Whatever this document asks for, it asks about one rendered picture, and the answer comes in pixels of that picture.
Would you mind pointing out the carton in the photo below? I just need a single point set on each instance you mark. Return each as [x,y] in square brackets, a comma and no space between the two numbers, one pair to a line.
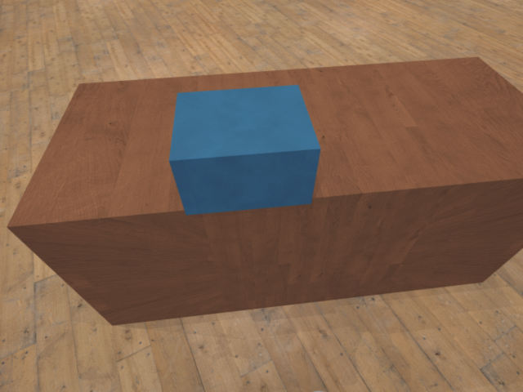
[242,149]

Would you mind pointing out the pedestal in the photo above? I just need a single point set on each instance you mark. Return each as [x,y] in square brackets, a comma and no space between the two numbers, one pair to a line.
[419,185]

